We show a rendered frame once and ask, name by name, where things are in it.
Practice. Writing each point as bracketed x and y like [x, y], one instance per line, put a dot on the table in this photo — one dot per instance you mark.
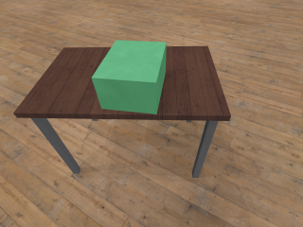
[191, 92]

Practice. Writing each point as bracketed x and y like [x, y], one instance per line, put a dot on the carton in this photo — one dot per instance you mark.
[131, 76]

